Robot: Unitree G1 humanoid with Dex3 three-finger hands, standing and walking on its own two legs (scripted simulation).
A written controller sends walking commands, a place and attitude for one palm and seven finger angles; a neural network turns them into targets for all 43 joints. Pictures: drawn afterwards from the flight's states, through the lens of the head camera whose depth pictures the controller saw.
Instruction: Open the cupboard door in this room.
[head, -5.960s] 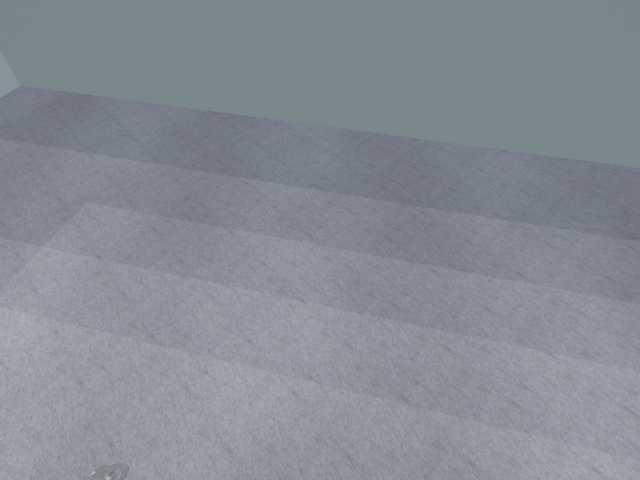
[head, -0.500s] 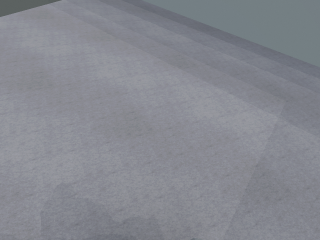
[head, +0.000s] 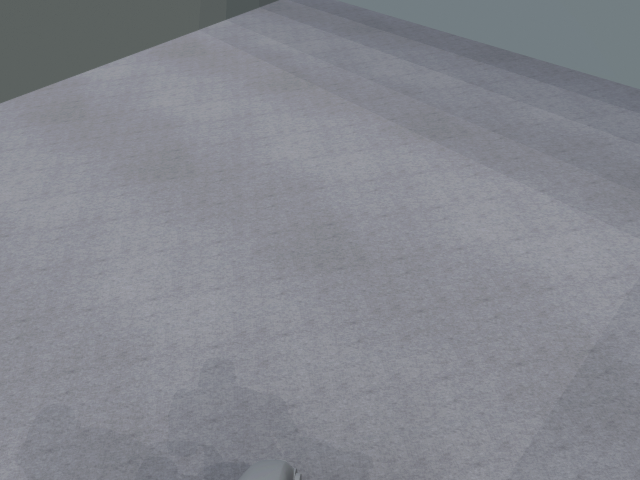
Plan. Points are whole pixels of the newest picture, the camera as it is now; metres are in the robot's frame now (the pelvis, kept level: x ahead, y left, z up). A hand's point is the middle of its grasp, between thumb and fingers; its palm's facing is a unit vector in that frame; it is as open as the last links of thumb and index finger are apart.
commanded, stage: turn or walk to find it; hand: left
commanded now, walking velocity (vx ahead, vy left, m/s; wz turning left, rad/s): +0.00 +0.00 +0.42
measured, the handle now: out of the picture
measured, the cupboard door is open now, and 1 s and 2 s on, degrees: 0 0 0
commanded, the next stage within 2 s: none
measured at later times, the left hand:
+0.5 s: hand out of the picture -0.01 +0.27 -0.17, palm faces +0.25 -0.93 -0.25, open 7.4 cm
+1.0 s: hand out of the picture -0.06 +0.18 -0.15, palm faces +0.43 -0.86 -0.27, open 7.4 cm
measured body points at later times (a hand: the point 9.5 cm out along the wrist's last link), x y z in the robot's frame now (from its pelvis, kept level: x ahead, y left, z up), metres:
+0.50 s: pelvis -0.02 +0.04 +0.00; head +0.00 +0.06 +0.45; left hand -0.03 +0.32 -0.15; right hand +0.11 -0.18 -0.13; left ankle -0.04 +0.14 -0.74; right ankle -0.02 -0.10 -0.67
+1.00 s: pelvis -0.04 -0.02 +0.00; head -0.01 -0.04 +0.45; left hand -0.08 +0.23 -0.13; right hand +0.10 -0.24 -0.16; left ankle -0.13 +0.13 -0.65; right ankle +0.00 -0.09 -0.74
